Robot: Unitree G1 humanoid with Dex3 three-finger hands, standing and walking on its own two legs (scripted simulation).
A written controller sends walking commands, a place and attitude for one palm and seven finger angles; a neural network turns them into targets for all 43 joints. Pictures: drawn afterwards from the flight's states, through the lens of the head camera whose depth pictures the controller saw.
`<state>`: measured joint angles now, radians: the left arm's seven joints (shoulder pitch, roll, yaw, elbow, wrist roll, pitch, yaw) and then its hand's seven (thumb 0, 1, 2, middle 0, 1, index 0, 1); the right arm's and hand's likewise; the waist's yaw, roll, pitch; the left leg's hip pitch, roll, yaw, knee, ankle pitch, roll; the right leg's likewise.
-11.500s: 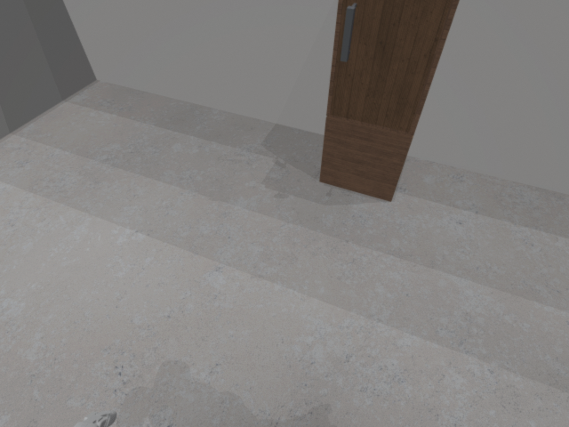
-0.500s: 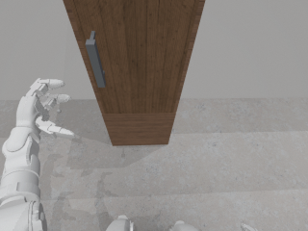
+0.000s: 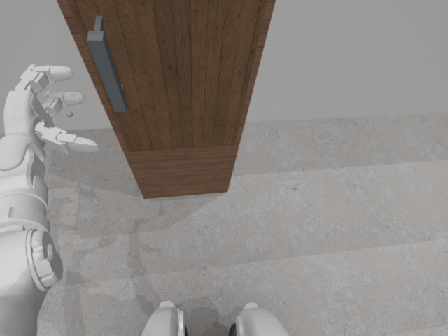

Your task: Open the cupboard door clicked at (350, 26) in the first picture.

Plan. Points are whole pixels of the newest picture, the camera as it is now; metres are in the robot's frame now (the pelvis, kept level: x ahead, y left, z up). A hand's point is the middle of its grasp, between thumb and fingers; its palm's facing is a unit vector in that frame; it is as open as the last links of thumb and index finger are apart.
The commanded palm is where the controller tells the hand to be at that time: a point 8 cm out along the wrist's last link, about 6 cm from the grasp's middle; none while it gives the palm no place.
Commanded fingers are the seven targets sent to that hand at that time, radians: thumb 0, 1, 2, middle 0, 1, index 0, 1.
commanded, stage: move the hooked fingers beside the handle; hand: left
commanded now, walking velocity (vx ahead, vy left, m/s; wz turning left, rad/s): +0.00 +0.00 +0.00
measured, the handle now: (110, 68) +0.60 +0.19 +0.07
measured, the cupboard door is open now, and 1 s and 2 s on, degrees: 0 0 0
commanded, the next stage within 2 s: slide the fingers in behind the handle in 1.24 s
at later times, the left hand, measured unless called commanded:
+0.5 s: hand (77, 79) +0.55 +0.24 +0.08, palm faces +0.06 -1.00 -0.01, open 14.0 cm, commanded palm +0.53 +0.28 +0.07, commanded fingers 0.00 -0.50 0.30 -0.30 -1.20 -0.30 -1.20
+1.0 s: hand (80, 83) +0.55 +0.23 +0.08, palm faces +0.05 -1.00 -0.01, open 14.0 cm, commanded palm +0.52 +0.27 +0.07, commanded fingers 0.00 -0.50 0.30 -0.30 -1.20 -0.30 -1.20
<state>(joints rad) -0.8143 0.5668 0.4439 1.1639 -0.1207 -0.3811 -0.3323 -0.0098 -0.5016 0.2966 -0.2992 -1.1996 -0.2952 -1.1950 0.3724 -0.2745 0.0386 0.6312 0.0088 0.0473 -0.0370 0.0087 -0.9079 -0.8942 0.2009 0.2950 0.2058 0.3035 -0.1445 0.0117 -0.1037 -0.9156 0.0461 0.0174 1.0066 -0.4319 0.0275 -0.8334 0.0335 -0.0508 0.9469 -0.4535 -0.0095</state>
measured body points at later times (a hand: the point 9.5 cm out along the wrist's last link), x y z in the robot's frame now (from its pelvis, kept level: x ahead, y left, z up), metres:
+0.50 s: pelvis +0.00 +0.00 -0.01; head +0.16 +0.03 +0.41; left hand +0.54 +0.29 +0.09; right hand -0.03 -0.27 -0.10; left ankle +0.02 +0.10 -0.67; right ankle +0.00 -0.12 -0.67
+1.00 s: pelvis +0.01 +0.01 -0.01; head +0.16 +0.04 +0.42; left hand +0.54 +0.29 +0.08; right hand -0.02 -0.26 -0.10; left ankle +0.02 +0.10 -0.67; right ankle +0.00 -0.12 -0.67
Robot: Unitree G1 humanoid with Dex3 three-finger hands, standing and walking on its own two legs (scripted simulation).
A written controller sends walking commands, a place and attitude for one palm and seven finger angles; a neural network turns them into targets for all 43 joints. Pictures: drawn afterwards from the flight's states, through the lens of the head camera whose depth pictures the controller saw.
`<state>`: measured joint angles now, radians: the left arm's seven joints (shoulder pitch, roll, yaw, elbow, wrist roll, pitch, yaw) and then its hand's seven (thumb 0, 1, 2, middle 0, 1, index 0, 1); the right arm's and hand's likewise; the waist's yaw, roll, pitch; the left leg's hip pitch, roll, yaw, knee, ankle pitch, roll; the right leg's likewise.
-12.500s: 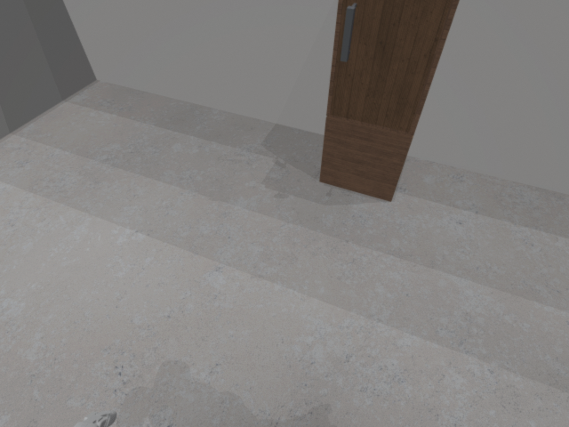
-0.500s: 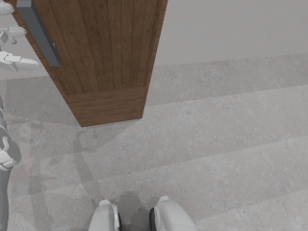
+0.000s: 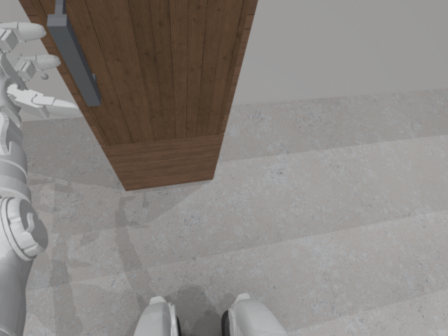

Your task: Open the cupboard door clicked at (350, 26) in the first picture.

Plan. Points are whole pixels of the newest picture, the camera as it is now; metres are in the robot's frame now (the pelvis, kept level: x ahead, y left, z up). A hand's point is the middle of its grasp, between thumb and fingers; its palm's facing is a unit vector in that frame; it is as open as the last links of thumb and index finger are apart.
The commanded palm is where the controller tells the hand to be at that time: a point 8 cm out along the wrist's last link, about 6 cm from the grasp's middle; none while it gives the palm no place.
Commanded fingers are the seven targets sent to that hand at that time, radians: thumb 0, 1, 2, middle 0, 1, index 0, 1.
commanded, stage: move the hooked fingers beside the handle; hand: left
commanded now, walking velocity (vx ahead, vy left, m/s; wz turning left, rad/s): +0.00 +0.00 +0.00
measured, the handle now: (79, 57) +0.58 +0.20 +0.07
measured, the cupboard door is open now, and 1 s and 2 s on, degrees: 0 0 0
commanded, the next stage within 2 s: slide the fingers in behind the handle in 0.24 s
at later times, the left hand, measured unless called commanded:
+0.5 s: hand (43, 80) +0.52 +0.24 +0.08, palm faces +0.07 -1.00 +0.00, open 14.0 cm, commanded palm +0.51 +0.27 +0.07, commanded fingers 0.00 -0.50 0.30 -0.30 -1.20 -0.30 -1.20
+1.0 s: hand (69, 78) +0.53 +0.21 +0.08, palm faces +0.07 -1.00 +0.00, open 14.0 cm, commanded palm +0.51 +0.24 +0.07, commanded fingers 0.00 -0.50 0.30 -0.30 -1.20 -0.30 -1.20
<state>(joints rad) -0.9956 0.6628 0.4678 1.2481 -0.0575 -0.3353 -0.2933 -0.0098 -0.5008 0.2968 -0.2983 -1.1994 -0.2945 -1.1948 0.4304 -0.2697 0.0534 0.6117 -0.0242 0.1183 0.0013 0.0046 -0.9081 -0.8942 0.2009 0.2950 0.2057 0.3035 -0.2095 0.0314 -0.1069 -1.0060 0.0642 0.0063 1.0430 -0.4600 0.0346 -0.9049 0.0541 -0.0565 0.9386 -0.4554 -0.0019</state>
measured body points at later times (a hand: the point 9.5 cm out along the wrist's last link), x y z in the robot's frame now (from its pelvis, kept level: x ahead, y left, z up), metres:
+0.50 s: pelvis -0.01 +0.00 -0.01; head +0.14 +0.04 +0.41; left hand +0.51 +0.29 +0.08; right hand -0.03 -0.27 -0.10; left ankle +0.01 +0.09 -0.67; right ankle -0.01 -0.13 -0.67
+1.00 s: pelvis -0.01 +0.00 -0.01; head +0.14 +0.03 +0.42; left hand +0.52 +0.26 +0.08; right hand -0.04 -0.26 -0.11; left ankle +0.01 +0.09 -0.67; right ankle -0.01 -0.13 -0.67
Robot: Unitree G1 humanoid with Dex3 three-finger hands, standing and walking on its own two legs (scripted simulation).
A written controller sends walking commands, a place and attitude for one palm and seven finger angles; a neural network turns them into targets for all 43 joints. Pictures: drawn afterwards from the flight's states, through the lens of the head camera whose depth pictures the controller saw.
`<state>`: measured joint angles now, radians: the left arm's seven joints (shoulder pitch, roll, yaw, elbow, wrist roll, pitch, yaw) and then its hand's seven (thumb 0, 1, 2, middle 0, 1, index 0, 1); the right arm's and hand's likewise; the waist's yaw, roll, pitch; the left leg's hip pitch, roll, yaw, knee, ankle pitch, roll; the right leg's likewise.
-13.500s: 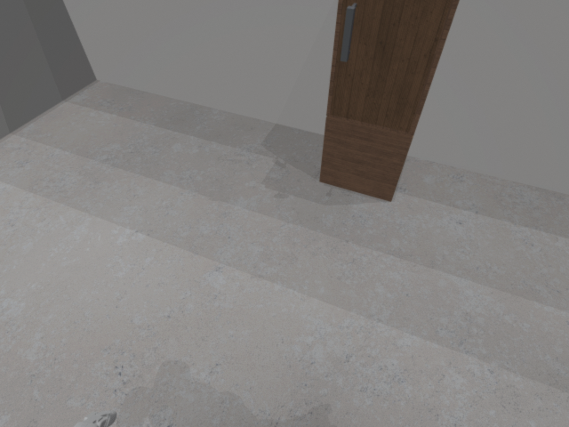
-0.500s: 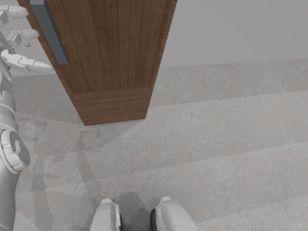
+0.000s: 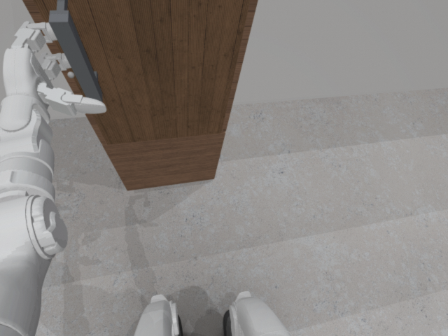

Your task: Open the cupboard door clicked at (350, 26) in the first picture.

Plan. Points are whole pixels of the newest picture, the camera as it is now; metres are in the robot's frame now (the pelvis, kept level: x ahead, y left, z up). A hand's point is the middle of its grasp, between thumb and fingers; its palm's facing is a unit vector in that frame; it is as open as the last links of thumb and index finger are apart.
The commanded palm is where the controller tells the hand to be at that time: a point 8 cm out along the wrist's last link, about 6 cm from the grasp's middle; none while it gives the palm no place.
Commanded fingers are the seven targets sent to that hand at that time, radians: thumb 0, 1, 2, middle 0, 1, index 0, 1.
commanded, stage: slide the fingers in behind the handle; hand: left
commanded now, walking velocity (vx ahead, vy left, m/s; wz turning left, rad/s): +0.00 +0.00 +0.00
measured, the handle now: (80, 54) +0.59 +0.19 +0.08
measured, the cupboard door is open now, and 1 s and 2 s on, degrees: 0 0 0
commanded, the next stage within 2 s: close the thumb around the handle in 0.94 s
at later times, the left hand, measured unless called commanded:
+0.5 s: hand (95, 75) +0.54 +0.17 +0.08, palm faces +0.09 -1.00 -0.01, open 14.0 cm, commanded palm +0.52 +0.20 +0.08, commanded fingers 0.00 -0.50 0.30 -0.30 -1.20 -0.30 -1.20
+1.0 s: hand (96, 73) +0.54 +0.16 +0.08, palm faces +0.10 -1.00 -0.01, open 14.1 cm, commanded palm +0.52 +0.20 +0.08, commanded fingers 0.00 -0.50 0.30 -0.30 -1.20 -0.30 -1.20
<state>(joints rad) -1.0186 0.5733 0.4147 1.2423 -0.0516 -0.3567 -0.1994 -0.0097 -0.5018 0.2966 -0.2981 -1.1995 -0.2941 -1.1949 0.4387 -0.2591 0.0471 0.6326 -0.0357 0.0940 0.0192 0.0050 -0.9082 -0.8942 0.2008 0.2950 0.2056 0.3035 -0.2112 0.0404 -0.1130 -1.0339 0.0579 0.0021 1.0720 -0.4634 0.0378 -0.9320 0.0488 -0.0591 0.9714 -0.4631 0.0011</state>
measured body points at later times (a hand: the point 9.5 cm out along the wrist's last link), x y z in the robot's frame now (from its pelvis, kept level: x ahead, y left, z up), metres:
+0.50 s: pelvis +0.00 -0.01 +0.00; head +0.13 +0.01 +0.43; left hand +0.52 +0.22 +0.09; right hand -0.02 -0.27 -0.11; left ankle +0.01 +0.09 -0.66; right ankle -0.01 -0.13 -0.66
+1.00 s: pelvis +0.00 -0.02 +0.00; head +0.14 +0.01 +0.42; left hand +0.53 +0.22 +0.09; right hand -0.03 -0.28 -0.11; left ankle +0.01 +0.09 -0.66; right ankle -0.01 -0.13 -0.66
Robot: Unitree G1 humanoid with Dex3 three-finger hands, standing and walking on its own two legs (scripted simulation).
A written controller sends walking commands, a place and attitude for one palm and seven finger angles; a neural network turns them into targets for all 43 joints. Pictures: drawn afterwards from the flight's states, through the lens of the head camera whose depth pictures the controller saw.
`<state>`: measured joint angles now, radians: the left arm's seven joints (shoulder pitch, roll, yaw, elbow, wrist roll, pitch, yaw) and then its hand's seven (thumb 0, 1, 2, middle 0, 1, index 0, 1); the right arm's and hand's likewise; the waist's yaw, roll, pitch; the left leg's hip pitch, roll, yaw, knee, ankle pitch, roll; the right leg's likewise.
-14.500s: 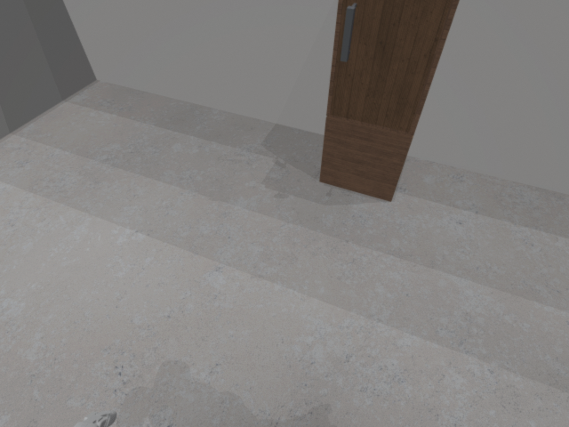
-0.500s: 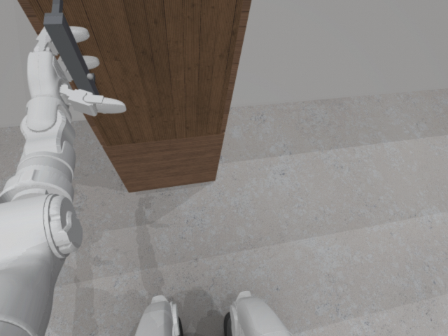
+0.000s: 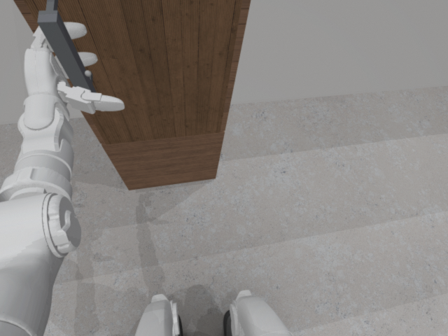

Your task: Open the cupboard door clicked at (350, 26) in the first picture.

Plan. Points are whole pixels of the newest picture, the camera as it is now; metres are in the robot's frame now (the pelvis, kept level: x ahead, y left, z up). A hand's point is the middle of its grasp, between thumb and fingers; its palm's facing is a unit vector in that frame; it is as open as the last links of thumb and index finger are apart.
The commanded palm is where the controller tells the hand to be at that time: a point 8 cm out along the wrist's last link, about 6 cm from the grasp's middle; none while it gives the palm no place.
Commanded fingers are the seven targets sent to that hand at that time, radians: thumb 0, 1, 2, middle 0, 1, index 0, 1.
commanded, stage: close the thumb around the handle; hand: left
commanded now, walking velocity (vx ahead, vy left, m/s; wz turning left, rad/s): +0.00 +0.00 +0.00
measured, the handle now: (73, 54) +0.59 +0.20 +0.08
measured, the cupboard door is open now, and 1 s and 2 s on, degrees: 0 0 35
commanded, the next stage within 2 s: pull the door open along its arc in 0.74 s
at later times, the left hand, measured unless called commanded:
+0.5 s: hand (86, 74) +0.54 +0.17 +0.08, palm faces +0.08 -1.00 -0.01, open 8.4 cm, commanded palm +0.52 +0.21 +0.08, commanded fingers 0.00 0.84 0.88 -0.40 -1.34 -0.40 -1.34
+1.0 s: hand (88, 74) +0.54 +0.17 +0.08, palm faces +0.08 -1.00 -0.01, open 5.7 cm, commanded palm +0.50 +0.21 +0.08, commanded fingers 0.00 0.90 0.90 -0.40 -1.35 -0.40 -1.35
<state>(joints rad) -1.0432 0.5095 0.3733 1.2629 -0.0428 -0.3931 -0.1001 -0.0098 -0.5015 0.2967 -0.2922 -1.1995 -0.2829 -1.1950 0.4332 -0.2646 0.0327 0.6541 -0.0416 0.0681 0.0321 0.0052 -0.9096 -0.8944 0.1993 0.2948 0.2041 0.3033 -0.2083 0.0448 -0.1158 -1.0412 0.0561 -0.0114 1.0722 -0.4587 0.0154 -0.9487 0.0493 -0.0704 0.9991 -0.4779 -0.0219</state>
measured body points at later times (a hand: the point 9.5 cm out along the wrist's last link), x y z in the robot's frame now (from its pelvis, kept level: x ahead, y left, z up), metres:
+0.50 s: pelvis +0.00 +0.01 +0.00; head +0.14 +0.03 +0.43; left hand +0.53 +0.23 +0.09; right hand -0.02 -0.25 -0.11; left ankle +0.02 +0.11 -0.66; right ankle -0.01 -0.11 -0.66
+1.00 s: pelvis +0.00 +0.01 +0.00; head +0.14 +0.02 +0.43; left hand +0.53 +0.23 +0.09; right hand -0.03 -0.25 -0.11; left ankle +0.02 +0.11 -0.66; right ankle -0.01 -0.11 -0.66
